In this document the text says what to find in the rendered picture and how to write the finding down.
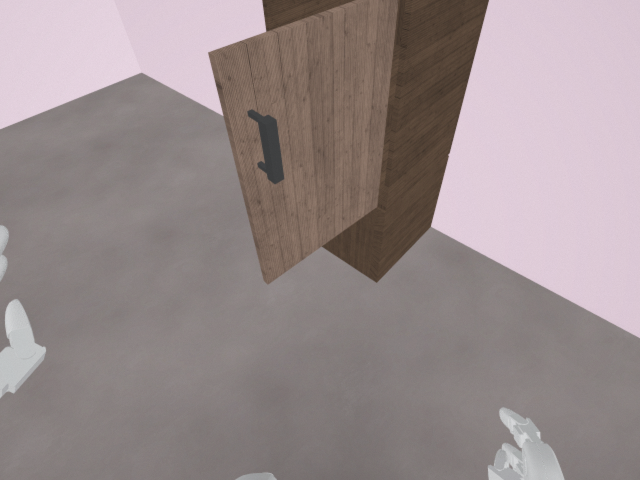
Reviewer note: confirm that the left robot hand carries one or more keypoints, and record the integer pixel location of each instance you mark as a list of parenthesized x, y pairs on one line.
[(19, 361)]

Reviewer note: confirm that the cupboard door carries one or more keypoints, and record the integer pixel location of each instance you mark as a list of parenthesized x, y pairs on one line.
[(326, 80)]

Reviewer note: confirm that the handle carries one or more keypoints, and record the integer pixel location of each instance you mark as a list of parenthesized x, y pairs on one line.
[(271, 146)]

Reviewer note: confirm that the right robot hand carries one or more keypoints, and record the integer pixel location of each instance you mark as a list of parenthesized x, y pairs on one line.
[(537, 461)]

